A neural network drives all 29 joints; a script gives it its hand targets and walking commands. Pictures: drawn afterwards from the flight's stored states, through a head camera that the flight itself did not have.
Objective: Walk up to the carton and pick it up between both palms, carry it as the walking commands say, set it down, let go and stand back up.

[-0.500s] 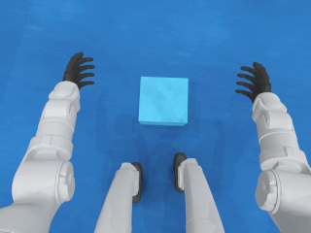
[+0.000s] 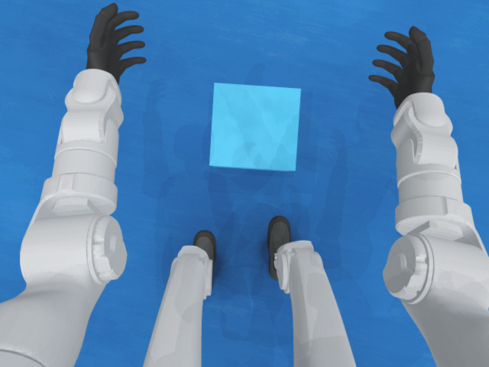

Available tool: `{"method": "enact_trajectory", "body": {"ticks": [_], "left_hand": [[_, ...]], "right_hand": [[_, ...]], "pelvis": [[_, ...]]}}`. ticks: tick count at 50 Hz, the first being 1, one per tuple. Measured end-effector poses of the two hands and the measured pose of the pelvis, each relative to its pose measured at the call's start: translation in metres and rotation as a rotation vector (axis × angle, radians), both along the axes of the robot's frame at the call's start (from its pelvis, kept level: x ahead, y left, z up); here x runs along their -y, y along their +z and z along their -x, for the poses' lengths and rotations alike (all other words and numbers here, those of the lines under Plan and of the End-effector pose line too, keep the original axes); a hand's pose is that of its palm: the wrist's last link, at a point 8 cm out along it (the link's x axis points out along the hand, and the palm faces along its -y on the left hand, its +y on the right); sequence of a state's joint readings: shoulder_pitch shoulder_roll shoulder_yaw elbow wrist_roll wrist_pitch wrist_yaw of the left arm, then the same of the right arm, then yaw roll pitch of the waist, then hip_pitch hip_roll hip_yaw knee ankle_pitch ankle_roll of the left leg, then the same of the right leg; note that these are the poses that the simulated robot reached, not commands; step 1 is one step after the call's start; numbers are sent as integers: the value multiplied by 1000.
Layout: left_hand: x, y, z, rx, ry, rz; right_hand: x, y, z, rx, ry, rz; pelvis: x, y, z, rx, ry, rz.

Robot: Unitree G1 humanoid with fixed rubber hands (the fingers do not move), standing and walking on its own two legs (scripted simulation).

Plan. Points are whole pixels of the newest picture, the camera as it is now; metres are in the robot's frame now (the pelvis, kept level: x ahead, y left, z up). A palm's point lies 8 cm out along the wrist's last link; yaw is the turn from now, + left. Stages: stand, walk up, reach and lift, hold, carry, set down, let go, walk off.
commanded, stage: reach and lift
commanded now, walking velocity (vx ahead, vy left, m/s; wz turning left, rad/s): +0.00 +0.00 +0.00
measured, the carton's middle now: (253, 131) +0.49 -0.04 -0.57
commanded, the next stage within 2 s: none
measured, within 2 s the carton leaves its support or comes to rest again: neither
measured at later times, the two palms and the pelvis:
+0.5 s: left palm (147, 97) +0.51 +0.18 -0.27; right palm (365, 112) +0.48 -0.24 -0.27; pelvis -0.03 +0.01 -0.14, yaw +0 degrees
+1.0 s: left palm (168, 116) +0.51 +0.18 -0.41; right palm (333, 127) +0.48 -0.22 -0.41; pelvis -0.05 +0.00 -0.25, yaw +0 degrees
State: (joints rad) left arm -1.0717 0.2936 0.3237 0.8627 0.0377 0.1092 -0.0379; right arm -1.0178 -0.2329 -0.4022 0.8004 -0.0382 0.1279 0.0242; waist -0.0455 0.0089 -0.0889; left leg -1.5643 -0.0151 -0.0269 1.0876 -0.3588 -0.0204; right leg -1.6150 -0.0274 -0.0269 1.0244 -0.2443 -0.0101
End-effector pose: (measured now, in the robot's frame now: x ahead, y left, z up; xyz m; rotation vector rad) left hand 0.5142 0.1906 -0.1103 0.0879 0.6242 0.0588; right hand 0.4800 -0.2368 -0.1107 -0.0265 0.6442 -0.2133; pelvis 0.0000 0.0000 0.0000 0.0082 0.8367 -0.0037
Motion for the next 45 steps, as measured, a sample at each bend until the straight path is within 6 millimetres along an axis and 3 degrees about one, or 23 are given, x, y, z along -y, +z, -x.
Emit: {"method": "enact_trajectory", "body": {"ticks": [7,23,45], "left_hand": [[3,-29,4,-30,6,14],[10,-144,1,-22,18,-4],[14,-271,6,-66,24,-19]], "right_hand": [[-3,-28,2,-21,-8,-20],[1,-144,-1,-12,-21,0],[-11,-276,1,-58,-34,-12]], "pelvis": [[-5,-26,11,-13,-2,6],[-6,-132,32,-27,-13,-2],[-3,-235,47,71,-9,-8]]}}
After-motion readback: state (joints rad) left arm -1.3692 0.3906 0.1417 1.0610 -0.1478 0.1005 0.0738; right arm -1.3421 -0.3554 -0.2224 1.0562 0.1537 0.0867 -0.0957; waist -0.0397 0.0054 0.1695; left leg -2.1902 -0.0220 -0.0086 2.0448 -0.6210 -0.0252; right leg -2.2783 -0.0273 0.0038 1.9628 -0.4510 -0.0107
